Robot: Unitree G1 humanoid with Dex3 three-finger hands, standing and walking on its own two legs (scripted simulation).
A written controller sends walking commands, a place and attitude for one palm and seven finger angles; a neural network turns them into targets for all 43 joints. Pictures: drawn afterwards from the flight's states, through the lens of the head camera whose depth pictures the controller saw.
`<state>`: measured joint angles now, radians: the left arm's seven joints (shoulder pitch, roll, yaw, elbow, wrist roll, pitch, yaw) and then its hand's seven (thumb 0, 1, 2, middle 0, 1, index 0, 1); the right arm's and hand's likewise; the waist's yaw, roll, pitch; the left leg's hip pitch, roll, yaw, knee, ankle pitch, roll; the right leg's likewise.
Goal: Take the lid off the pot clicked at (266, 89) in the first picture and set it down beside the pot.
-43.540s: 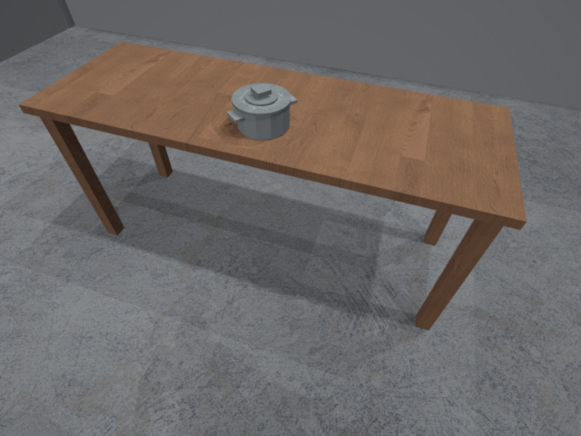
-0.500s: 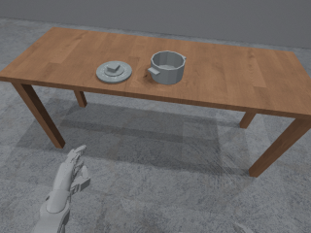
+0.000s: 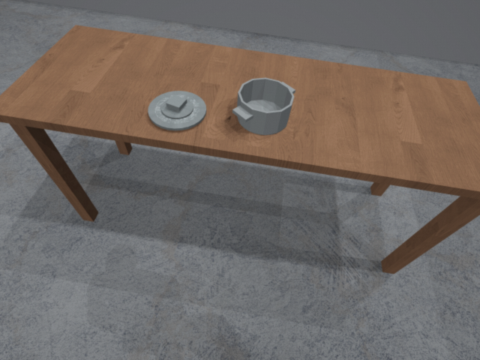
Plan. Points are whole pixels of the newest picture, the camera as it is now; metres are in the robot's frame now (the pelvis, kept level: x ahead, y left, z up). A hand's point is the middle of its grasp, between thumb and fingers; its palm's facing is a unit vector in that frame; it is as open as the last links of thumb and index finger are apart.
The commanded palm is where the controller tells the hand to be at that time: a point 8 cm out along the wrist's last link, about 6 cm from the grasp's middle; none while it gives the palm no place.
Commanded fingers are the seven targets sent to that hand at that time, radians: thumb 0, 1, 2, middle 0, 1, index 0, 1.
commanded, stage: stop stepping back and stand still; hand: left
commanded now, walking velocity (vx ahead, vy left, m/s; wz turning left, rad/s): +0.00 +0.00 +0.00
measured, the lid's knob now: (176, 102) +0.76 +0.19 -0.07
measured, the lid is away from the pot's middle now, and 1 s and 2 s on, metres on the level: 0.25 0.25 0.25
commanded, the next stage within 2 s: let the arm hang, fingers relaxed in 0.66 s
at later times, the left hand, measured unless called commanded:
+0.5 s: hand out of the picture +0.07 +0.14 -0.18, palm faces +0.04 -0.98 -0.18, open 7.2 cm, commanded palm none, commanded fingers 0.00 0.90 0.90 -0.20 -0.30 -0.20 -0.30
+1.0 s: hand out of the picture +0.02 +0.14 -0.18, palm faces +0.02 -0.98 -0.18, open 7.2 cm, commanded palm none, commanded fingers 0.00 0.90 0.90 -0.20 -0.30 -0.20 -0.30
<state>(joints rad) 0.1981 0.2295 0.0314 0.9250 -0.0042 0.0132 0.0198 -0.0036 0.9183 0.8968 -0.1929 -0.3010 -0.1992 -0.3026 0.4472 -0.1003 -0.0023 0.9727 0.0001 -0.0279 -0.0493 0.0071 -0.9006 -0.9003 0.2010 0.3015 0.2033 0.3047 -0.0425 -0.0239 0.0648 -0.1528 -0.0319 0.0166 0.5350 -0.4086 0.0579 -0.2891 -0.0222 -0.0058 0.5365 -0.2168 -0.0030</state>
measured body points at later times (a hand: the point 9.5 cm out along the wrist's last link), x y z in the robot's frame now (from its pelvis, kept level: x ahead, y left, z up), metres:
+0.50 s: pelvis +0.02 -0.03 +0.00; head +0.03 -0.02 +0.45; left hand +0.07 +0.19 -0.16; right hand +0.00 -0.25 -0.15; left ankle -0.08 +0.08 -0.73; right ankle +0.00 -0.15 -0.73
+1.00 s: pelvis +0.01 -0.03 +0.00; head +0.03 -0.02 +0.45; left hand +0.02 +0.19 -0.16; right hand -0.04 -0.23 -0.15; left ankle -0.08 +0.08 -0.73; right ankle +0.00 -0.15 -0.73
